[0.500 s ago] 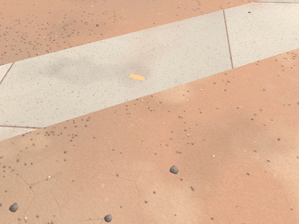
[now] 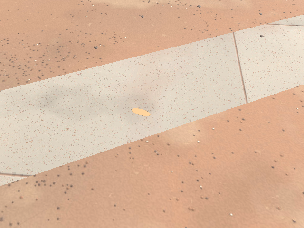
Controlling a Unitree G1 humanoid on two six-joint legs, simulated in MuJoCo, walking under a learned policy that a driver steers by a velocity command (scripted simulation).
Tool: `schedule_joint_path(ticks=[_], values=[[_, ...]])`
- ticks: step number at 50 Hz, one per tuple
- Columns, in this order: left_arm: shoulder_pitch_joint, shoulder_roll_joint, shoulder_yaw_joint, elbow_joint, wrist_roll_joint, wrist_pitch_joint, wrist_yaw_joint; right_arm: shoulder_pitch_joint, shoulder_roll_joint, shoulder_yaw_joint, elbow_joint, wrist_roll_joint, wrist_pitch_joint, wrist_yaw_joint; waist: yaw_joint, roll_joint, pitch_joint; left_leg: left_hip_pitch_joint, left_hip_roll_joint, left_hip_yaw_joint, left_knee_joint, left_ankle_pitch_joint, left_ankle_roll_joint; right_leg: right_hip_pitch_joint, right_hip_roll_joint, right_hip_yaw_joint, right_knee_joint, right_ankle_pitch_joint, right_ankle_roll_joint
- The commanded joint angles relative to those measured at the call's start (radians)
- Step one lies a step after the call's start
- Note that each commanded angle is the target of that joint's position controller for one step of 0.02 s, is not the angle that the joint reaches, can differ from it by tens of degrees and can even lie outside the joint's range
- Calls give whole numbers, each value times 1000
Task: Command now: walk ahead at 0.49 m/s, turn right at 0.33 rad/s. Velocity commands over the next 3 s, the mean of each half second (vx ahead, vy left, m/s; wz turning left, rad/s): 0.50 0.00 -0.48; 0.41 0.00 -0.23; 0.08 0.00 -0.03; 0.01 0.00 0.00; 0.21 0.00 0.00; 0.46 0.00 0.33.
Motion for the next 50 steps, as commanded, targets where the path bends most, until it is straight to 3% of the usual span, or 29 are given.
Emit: schedule_joint_path(ticks=[1,5,9,12,13,14,15,16,17,18,19,20,21,23,26,29,33,36,37,38,39,40,41,42,43,44,46,47,50], values=[[-4,50,14,-44,7,-8,-10,-33,-135,-21,-54,-2,-17,-24,17,75,47,-64,279,-100,-158,277,54,-11,11,13,-147,184,5],[-130,15,-5,-93,9,-13,-37,32,-145,-17,-37,6,-9,-40,-29,69,66,44,291,-23,-155,357,15,-16,34,-73,-322,262,-4],[-226,2,-19,-163,9,-12,-70,98,-164,-23,-19,12,26,-48,-50,66,87,246,354,12,-58,539,18,-103,62,-138,-398,123,-27],[-185,40,-3,-194,7,-9,-91,58,-210,-32,-51,16,49,-61,14,130,20,260,370,61,119,999,7,80,150,-243,-406,-41,-75],[-100,76,13,-186,5,-6,-94,39,-229,-36,-62,15,56,-66,68,160,-31,240,372,68,244,1119,1,201,184,-256,-403,-87,-101],[48,135,42,-158,2,-4,-88,12,-238,-37,-75,20,58,-66,150,159,-108,173,347,79,439,1089,-18,413,214,-242,-477,-41,-138],[208,218,76,-129,8,4,-66,2,-233,-32,-95,20,46,-63,222,75,-201,-52,299,82,737,796,-56,718,118,-54,-537,-30,-197],[213,302,88,-129,7,4,-55,113,-55,18,-134,-10,11,-32,95,-191,-286,-535,71,-8,1107,-293,-119,1089,-148,495,-572,-63,-391],[264,240,68,-135,22,-1,-51,22,-128,8,-167,35,-42,-12,151,-118,-395,-685,39,-235,1231,-380,-97,1186,-201,729,-716,-123,-435],[221,177,54,-138,26,-7,-46,-84,-174,-5,-201,69,-67,-3,164,-73,-254,-776,106,-260,1192,-287,-67,1103,-162,560,-735,-69,-366],[136,131,40,-157,18,-14,-48,-104,-172,-4,-207,62,-74,-7,111,25,-159,-740,153,-250,1089,-205,-59,936,-115,421,-742,22,-323],[60,100,30,-180,17,-15,-50,-102,-176,-13,-197,37,-67,-15,61,76,-96,-665,180,-233,1001,-171,-71,773,-74,325,-760,117,-295],[23,82,21,-197,22,-15,-47,-78,-183,-22,-199,26,-50,-18,24,75,-73,-589,200,-234,954,-150,-86,666,-45,270,-786,167,-286],[11,109,25,-211,18,-15,-38,-61,-162,-25,-217,13,-22,-22,-10,53,-44,-536,212,-214,847,-135,-122,546,-20,224,-817,220,-283],[48,161,40,-216,16,-13,-16,-161,-123,-10,-261,1,-7,-30,11,12,-13,-500,186,-167,602,29,-164,436,38,118,-831,263,-251],[119,152,39,-199,10,-4,-7,-265,-95,5,-281,10,-12,-17,77,-31,-21,-417,141,-145,354,284,-158,439,77,62,-813,173,-192],[186,140,32,-171,10,-4,-15,-340,-136,-2,-314,23,-23,-1,112,-57,-6,-439,133,-169,246,288,-114,574,6,142,-756,89,-173],[180,157,36,-170,17,5,-9,-300,-175,-15,-315,22,-36,10,72,-86,-5,-412,123,-164,209,164,-62,677,-47,194,-679,188,-148],[161,153,33,-177,19,7,-8,-227,-192,-26,-296,18,-40,7,29,-85,-38,-315,100,-137,179,157,-39,685,-19,174,-602,324,-130],[145,130,23,-188,24,7,-10,-98,-227,-42,-264,9,-44,3,-32,-65,-132,-120,134,-165,203,195,1,638,34,132,-441,397,-103],[166,89,5,-210,43,5,-7,58,-291,-56,-250,-8,-44,0,-78,56,-276,159,309,-358,246,316,77,467,123,65,-142,177,-56],[332,24,-12,-196,13,-8,-10,125,-333,-70,-206,-11,-30,10,-18,391,-381,430,506,-793,132,268,244,133,267,15,187,-458,17],[299,118,1,-175,5,-12,-8,115,-239,-47,-219,20,-25,15,-49,263,-325,408,498,-841,92,200,220,28,224,99,296,-514,22],[185,158,12,-198,3,-9,-7,35,-192,-32,-237,21,-19,11,-58,157,-196,276,467,-666,107,325,178,-5,191,81,316,-444,30],[123,153,11,-213,17,-4,-2,-36,-168,-18,-251,12,-12,12,-30,69,-136,142,423,-533,108,511,157,32,147,35,277,-390,40],[97,142,14,-224,31,1,-1,-70,-149,-11,-248,9,-9,13,-2,54,-98,48,391,-457,99,630,149,64,112,11,207,-362,46],[127,91,7,-224,28,18,0,-90,-120,3,-231,-1,-8,13,44,111,-98,-52,332,-357,64,732,130,175,77,-11,73,-328,54],[140,64,0,-220,26,25,2,-98,-124,3,-222,-4,-9,11,56,130,-106,-79,316,-315,53,781,133,211,76,-25,1,-305,63],[114,38,-13,-225,32,38,10,-122,-180,-11,-204,1,7,-3,64,146,-143,-121,297,-231,40,831,131,313,81,-58,-211,-184,82]])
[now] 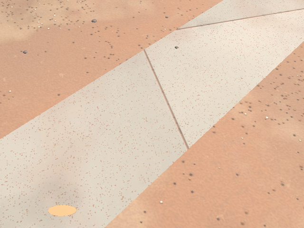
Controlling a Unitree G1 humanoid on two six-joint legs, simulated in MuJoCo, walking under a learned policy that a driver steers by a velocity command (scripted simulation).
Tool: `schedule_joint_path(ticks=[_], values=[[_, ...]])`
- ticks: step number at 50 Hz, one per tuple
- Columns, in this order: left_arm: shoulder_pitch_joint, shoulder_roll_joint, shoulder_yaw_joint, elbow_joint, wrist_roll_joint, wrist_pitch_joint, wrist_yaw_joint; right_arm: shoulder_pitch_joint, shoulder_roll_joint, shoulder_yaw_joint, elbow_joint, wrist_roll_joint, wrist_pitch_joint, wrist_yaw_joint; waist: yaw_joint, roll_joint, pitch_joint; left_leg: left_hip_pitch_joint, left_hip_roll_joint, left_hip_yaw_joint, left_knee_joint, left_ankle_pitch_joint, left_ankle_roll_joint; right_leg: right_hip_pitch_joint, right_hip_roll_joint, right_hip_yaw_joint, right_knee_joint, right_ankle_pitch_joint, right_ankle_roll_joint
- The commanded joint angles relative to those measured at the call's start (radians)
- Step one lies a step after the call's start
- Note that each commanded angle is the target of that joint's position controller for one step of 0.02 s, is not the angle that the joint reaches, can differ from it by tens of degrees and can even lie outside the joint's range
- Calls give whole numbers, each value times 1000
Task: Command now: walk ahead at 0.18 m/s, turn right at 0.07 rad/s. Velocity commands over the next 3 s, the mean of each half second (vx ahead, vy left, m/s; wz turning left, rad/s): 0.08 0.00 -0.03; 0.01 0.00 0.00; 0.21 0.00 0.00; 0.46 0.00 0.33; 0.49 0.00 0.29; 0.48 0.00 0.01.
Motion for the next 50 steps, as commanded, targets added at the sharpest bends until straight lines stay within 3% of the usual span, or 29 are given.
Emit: schedule_joint_path(ticks=[1,5,8,9,10,11,12,13,15,20,28,50], values=[[88,24,1,-28,3,9,7,-71,-163,-35,-53,7,2,-14,52,149,-190,68,242,-111,-78,755,164,161,-16,-14,-174,141,17],[11,50,9,-34,2,24,8,-42,-156,-30,-17,13,25,-17,20,141,-161,80,244,-118,-81,524,146,207,-8,-17,-310,217,9],[-5,52,14,-32,11,20,7,-54,-134,-19,-2,26,37,-19,39,126,-121,58,216,-135,-35,273,98,309,6,-33,-518,321,-30],[-6,79,20,-35,21,18,10,-25,-114,-12,6,21,35,-19,33,92,-121,34,183,-134,-9,166,55,375,-34,14,-554,455,-50],[-2,125,28,-44,25,18,16,15,-96,-5,8,0,29,-18,-1,19,-146,-16,124,-96,47,28,13,458,-109,79,-514,652,-81],[-27,136,31,-38,19,26,18,105,-71,-2,29,-3,27,-17,-59,-97,-164,-53,66,-49,42,-147,-21,484,-148,113,-484,630,-139],[-53,76,21,-42,9,30,9,74,-74,3,33,-2,34,-20,-35,-95,-151,-15,63,-31,36,-156,-40,429,-116,96,-488,472,-134],[-65,50,17,-41,8,32,2,20,-94,0,27,1,45,-22,-11,-72,-108,-18,60,-26,38,-133,-46,387,-76,75,-490,379,-106],[-61,61,19,-35,15,25,-4,-11,-111,-5,26,5,64,-30,1,-34,-75,-23,69,-34,54,-79,-40,361,-48,53,-476,400,-81],[-49,62,20,-2,9,11,-2,-12,-112,-6,45,10,74,-37,0,-10,-113,41,86,-45,89,45,-42,383,-41,39,-430,553,-86],[-67,57,21,55,6,20,2,-20,-107,-9,93,15,92,-47,-1,33,-89,58,88,-46,86,29,-47,375,-24,24,-433,497,-86],[-63,41,9,248,6,39,17,43,-76,4,191,12,82,-60,13,39,-3,7,84,-46,-2,-138,-44,369,9,-8,-509,275,-54]])
Over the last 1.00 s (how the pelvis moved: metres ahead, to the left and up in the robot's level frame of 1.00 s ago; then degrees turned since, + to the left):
0.57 -0.09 0.00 -22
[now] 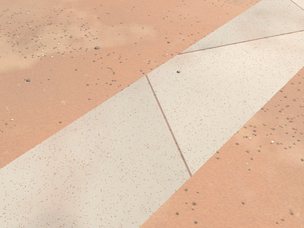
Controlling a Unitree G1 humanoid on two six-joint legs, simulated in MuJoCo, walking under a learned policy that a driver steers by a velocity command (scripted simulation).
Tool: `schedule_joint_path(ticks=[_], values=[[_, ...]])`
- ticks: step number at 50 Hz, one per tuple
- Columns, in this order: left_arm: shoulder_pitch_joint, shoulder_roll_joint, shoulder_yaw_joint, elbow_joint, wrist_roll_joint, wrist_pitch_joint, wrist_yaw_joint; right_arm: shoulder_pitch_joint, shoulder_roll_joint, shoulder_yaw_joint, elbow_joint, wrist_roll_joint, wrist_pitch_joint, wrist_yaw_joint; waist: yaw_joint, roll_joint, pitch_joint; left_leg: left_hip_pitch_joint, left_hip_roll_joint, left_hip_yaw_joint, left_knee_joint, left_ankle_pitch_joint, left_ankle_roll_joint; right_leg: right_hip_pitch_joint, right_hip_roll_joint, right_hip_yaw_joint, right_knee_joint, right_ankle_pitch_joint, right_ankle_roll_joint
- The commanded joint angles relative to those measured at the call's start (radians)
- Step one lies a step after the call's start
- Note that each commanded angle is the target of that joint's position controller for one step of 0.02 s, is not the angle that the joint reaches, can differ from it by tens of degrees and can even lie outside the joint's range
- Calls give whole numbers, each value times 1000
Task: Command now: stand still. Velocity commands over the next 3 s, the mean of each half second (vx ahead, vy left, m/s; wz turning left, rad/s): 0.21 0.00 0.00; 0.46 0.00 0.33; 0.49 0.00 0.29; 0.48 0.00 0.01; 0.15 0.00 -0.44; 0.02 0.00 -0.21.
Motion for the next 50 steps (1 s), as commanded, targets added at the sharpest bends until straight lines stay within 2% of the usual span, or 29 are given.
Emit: schedule_joint_path(ticks=[1,5,6,8,9,11,13,15,16,18,19,20,21,22,23,24,26,28,31,38,41,43,44,45,46,47,48,49,50], values=[[-8,101,14,-17,0,-9,4,40,-97,-15,-18,0,-9,-4,3,1,-3,-133,34,-34,-135,54,16,94,-32,31,-72,124,-34],[1,97,10,9,-1,-9,5,60,-88,-12,-9,0,-11,-4,5,3,2,-135,32,-33,-142,47,18,89,-30,30,-79,110,-33],[19,88,7,24,-1,-7,5,86,-84,-12,3,1,-10,-5,4,10,-17,-128,28,-31,-155,-57,24,93,-15,14,-76,-3,-33],[23,103,13,29,-10,-9,7,96,-133,-29,-4,15,-5,-11,-4,58,33,-151,54,-88,-188,-338,75,-6,34,-36,-7,-304,-41],[-4,103,13,18,-11,-19,5,117,-150,-35,-10,20,-9,-12,-21,83,68,-150,107,-165,-236,-455,112,-85,40,-47,46,-353,-46],[-51,66,5,-9,-20,-51,-11,144,-211,-60,-11,31,-29,-11,-35,185,124,-115,300,-416,-360,-533,214,-204,12,-70,249,-198,-49],[-61,71,8,-18,-31,-74,-26,131,-186,-59,-23,25,-49,-7,-27,163,154,-72,354,-465,-374,-418,241,-302,-49,-26,339,-243,-72],[-43,71,8,-17,-40,-92,-36,98,-170,-58,-40,37,-57,2,-1,137,139,-43,299,-355,-332,-281,191,-248,-62,-37,188,-253,-89],[0,67,12,3,-40,-98,-38,72,-174,-60,-47,43,-55,6,28,128,114,-96,245,-266,-296,-223,161,-106,-31,-84,66,-179,-88],[182,82,31,83,-32,-94,-39,65,-175,-59,-57,42,-51,12,92,95,36,-229,157,-157,-153,-74,129,209,40,-127,-19,-26,-63],[303,128,47,107,-28,-95,-36,32,-136,-47,-74,36,-57,15,142,-39,-2,-324,83,-58,108,61,81,334,-77,62,-113,-91,-102],[427,252,70,118,-30,-97,-36,38,-59,-29,-115,25,-74,14,154,-321,-79,-543,-37,49,462,-100,13,495,-318,503,-280,-174,-243],[417,205,45,122,-9,-114,-45,4,-80,-36,-137,48,-88,13,138,-258,-78,-643,-29,-78,679,-230,27,444,-411,730,-361,-335,-325],[314,155,26,91,-9,-129,-47,-26,-105,-41,-151,69,-99,20,95,-154,15,-732,37,-115,766,-151,59,392,-398,644,-355,-382,-299],[242,121,12,65,-8,-135,-52,-30,-113,-44,-146,66,-106,26,70,-101,43,-738,78,-106,761,-43,79,347,-345,514,-358,-335,-255],[196,114,3,47,-8,-136,-57,-28,-118,-51,-139,51,-110,25,47,-70,55,-713,105,-98,703,43,84,302,-305,410,-369,-220,-221],[207,81,-12,46,-3,-127,-55,-24,-126,-63,-134,36,-103,32,30,-80,47,-623,128,-74,596,131,70,253,-239,249,-384,-9,-178],[254,101,-12,57,4,-122,-40,-41,-94,-60,-136,36,-86,40,33,-78,39,-624,124,-46,536,185,45,261,-221,147,-392,140,-176],[268,131,-8,53,12,-117,-21,-164,-59,-46,-189,35,-73,45,52,-56,65,-633,110,-43,363,288,26,229,-217,51,-415,222,-173],[314,148,1,52,-4,-111,-13,-349,-55,-27,-285,38,-72,87,78,-49,111,-552,63,15,107,381,79,306,-253,-115,-410,340,-145],[278,193,14,26,-3,-93,-7,-305,-100,-47,-304,35,-75,105,16,-97,31,-418,-12,90,104,250,132,398,-273,-168,-222,850,-116],[242,215,19,-3,3,-73,1,-43,-187,-97,-245,40,-68,104,-122,-122,-127,-79,-90,114,66,232,183,335,-241,-202,142,1038,-79],[243,208,11,-32,11,-79,1,110,-263,-129,-217,38,-58,86,-180,-38,-218,230,23,-98,47,192,235,78,-202,-200,443,771,-45],[350,41,-38,-73,21,-114,-27,142,-335,-135,-218,34,-57,79,-61,235,-358,571,308,-706,-68,-29,436,-361,28,-118,843,-221,15],[232,114,-22,-93,-19,-165,-42,177,-262,-115,-213,24,-60,72,-124,159,-413,593,327,-879,-228,-83,423,-471,37,90,966,-310,-16],[133,170,-5,-138,-52,-188,-46,125,-219,-104,-215,19,-71,68,-118,141,-260,490,297,-726,-244,-7,367,-559,-19,94,953,-234,-45],[94,178,-4,-152,-45,-198,-37,35,-187,-93,-240,22,-82,70,-71,19,-179,314,254,-594,-257,110,335,-516,-69,89,867,-143,-55],[88,182,7,-149,-26,-193,-27,-39,-160,-84,-262,15,-88,74,-22,-37,-125,152,217,-502,-273,214,316,-443,-97,82,786,-106,-48],[116,183,15,-153,-16,-176,-23,-77,-145,-77,-278,4,-91,72,21,-23,-110,44,187,-441,-293,275,308,-362,-123,92,738,-92,-41]])
Over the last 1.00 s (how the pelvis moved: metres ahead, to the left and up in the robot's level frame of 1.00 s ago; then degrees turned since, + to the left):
0.07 -0.03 -0.01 0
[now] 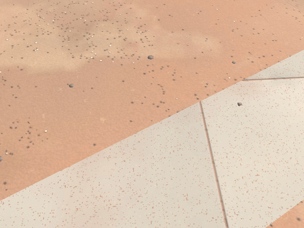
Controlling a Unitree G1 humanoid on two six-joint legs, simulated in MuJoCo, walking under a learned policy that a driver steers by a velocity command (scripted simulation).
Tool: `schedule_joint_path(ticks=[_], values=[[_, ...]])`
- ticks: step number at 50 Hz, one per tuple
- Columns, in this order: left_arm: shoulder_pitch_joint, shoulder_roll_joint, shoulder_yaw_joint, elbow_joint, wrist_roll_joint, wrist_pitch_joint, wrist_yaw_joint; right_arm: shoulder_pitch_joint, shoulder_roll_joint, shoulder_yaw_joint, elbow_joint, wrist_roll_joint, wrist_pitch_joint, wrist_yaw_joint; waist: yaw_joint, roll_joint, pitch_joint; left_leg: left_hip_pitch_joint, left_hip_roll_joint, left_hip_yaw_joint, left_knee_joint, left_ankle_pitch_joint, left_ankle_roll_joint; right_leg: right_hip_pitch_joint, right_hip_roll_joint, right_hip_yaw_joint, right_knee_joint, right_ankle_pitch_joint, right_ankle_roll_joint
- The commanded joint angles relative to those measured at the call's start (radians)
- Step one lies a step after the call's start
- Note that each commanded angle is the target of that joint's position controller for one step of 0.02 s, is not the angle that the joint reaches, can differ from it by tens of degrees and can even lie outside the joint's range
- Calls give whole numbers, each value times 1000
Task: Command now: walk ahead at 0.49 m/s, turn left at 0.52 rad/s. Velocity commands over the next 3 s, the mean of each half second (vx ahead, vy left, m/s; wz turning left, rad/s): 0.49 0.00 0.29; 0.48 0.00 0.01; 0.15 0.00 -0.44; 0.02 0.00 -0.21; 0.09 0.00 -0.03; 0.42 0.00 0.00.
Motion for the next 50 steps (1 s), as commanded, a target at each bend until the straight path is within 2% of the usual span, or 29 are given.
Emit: schedule_joint_path(ticks=[1,3,5,9,13,16,17,18,19,20,21,22,23,24,25,27,29,32,35,39,42,43,44,45,46,47,48,49,50], values=[[23,134,42,-91,11,-6,10,-6,-97,-17,-75,-11,-20,-7,32,-3,-106,219,281,-423,-305,98,203,-235,-91,76,-65,55,3],[-6,110,42,-118,29,17,16,22,-118,-20,-74,1,-20,-21,40,16,-68,115,260,-359,-332,134,206,-219,-95,47,-181,84,38],[-92,99,38,-155,40,26,21,66,-150,-28,-72,0,-18,-40,18,32,-42,74,235,-307,-346,148,195,-240,-81,21,-334,212,69],[-237,61,20,-190,31,16,7,160,-141,-24,-46,8,-12,-52,-58,66,-39,76,183,-223,-322,110,121,-153,-26,-12,-656,520,66],[-332,94,21,-230,15,6,-12,228,-142,-20,-16,10,-9,-50,-97,80,-25,232,248,-286,-261,84,113,-194,-15,2,-754,499,39],[-329,125,28,-249,14,-6,-27,250,-158,-24,-8,3,6,-57,-76,102,-30,369,307,-341,-184,199,96,-201,0,-2,-801,352,-4],[-285,138,33,-242,13,-9,-28,240,-164,-26,-11,2,11,-58,-47,116,-46,387,305,-339,-141,307,85,-140,16,-19,-821,314,-23],[-178,164,48,-211,16,-12,-25,221,-156,-21,-20,1,14,-58,9,110,-108,384,263,-307,-35,467,65,7,36,-38,-851,328,-54],[-10,208,64,-178,28,-15,-21,199,-128,-7,-41,-8,12,-55,85,80,-246,280,211,-261,180,452,37,271,-57,48,-800,374,-116],[146,294,89,-153,37,-7,-18,294,-61,14,-52,-7,-4,-49,92,-113,-407,-60,71,-162,537,139,-38,674,-270,381,-790,327,-253],[199,253,84,-114,13,8,-27,339,-54,22,-40,13,-18,-45,92,-294,-451,-299,14,-167,739,-417,-65,786,-378,698,-935,124,-323],[140,176,61,-130,-1,13,-27,251,-152,1,-54,30,-26,-44,103,-166,-288,-406,81,-209,813,-382,-52,677,-343,637,-970,-25,-268],[58,145,49,-152,7,21,-24,158,-158,0,-80,30,-27,-43,87,-81,-173,-413,135,-165,797,-288,-48,528,-301,494,-993,5,-227],[0,125,39,-160,17,24,-28,115,-141,1,-90,13,-25,-44,57,-27,-86,-388,171,-137,727,-221,-53,384,-254,399,-1034,97,-214],[-30,107,32,-164,26,22,-31,116,-132,-5,-91,0,-20,-47,27,-41,-63,-338,203,-135,663,-176,-56,304,-222,337,-1058,178,-201],[-34,108,31,-156,27,19,-35,153,-92,0,-83,0,-7,-47,-3,-76,-64,-267,221,-113,600,-143,-69,226,-180,250,-1099,285,-201],[-13,137,39,-141,21,16,-31,129,-75,5,-97,-5,-2,-50,-7,-71,-58,-287,231,-96,523,-87,-89,212,-175,188,-1124,393,-214],[24,160,47,-120,14,26,-17,29,-59,13,-130,-10,-6,-48,17,-54,-46,-300,230,-77,329,73,-108,223,-152,107,-1139,476,-199],[77,170,48,-97,4,35,-10,-76,-42,22,-156,-4,-13,-39,54,-55,-29,-239,198,-47,145,214,-108,225,-124,47,-1142,454,-170],[151,176,49,-59,-3,52,-8,-187,-52,24,-201,8,-21,-20,85,-60,4,-256,174,-45,41,205,-89,337,-177,68,-1103,439,-165],[148,195,57,-48,-4,70,0,-188,-81,16,-218,8,-30,-5,54,-75,-8,-215,157,-42,-9,100,-52,424,-218,82,-1031,543,-142],[132,206,59,-51,-4,74,1,-140,-100,7,-208,6,-32,-5,20,-87,-39,-130,133,-22,-23,71,-36,430,-212,71,-971,676,-130],[115,203,57,-55,-3,79,3,-27,-131,-11,-175,3,-32,-9,-44,-80,-109,38,104,6,-50,83,-10,408,-175,35,-840,819,-109],[114,173,43,-69,6,79,3,145,-187,-35,-131,-6,-32,-19,-114,-53,-229,327,166,-54,-12,124,34,265,-124,9,-625,757,-78],[192,77,12,-98,20,63,-2,285,-289,-59,-114,-28,-27,-29,-119,147,-396,742,434,-422,-1,103,156,-113,9,-51,-234,348,-15],[234,59,3,-76,4,43,-7,301,-245,-47,-105,-20,-17,-28,-111,283,-495,819,554,-731,-139,88,243,-298,94,56,-26,-221,7],[161,169,35,-84,-22,35,-8,237,-183,-26,-116,-17,-14,-30,-117,173,-337,679,521,-593,-151,164,196,-366,43,111,56,-202,6],[97,174,40,-102,-26,38,-4,159,-148,-13,-128,-18,-15,-33,-84,125,-230,527,483,-418,-152,328,159,-356,-1,80,35,-134,11],[76,155,42,-100,-14,50,4,90,-111,-2,-127,-21,-20,-27,-43,69,-162,391,431,-295,-174,458,132,-311,-33,64,-30,-88,24]])
Over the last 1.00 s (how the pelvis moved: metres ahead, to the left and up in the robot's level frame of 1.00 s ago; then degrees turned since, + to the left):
0.34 0.03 -0.01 13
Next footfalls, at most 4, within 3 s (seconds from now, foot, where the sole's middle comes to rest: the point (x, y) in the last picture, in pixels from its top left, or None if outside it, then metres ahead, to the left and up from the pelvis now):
0.38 right None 0.41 -0.13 -0.76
0.90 left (127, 180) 0.67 0.15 -0.76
1.38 right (176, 154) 0.81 -0.08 -0.76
1.80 left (125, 155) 0.80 0.17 -0.76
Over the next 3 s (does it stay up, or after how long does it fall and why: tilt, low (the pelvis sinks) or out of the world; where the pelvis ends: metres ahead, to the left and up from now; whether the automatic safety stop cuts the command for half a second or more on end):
stays up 1.04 0.00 -0.01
